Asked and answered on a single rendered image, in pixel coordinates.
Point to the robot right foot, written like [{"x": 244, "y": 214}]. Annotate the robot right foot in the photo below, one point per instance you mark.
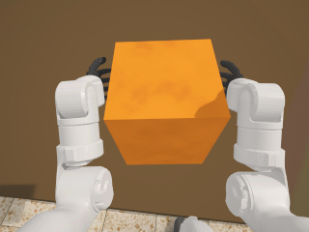
[{"x": 177, "y": 223}]

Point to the robot right hand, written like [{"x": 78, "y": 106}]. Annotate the robot right hand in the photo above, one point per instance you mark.
[{"x": 235, "y": 74}]

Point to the robot left forearm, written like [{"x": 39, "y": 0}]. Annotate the robot left forearm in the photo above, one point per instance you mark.
[{"x": 77, "y": 102}]

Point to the right robot shin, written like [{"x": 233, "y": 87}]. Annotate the right robot shin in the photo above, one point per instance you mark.
[{"x": 189, "y": 218}]

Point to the right robot upper arm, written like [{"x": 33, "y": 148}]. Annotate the right robot upper arm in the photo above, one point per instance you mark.
[{"x": 261, "y": 199}]

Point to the robot right forearm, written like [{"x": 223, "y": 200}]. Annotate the robot right forearm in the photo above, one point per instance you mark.
[{"x": 260, "y": 109}]

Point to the carton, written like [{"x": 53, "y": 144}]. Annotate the carton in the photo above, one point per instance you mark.
[{"x": 165, "y": 102}]

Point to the robot left hand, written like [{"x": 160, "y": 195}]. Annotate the robot left hand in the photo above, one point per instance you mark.
[{"x": 93, "y": 70}]

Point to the left robot upper arm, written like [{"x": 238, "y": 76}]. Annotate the left robot upper arm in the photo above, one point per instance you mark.
[{"x": 82, "y": 192}]

